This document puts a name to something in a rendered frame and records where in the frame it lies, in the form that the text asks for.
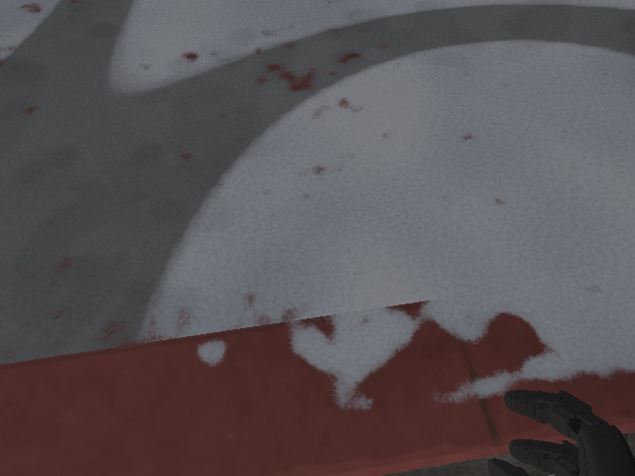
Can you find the right robot hand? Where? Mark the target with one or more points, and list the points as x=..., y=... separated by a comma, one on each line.
x=602, y=448

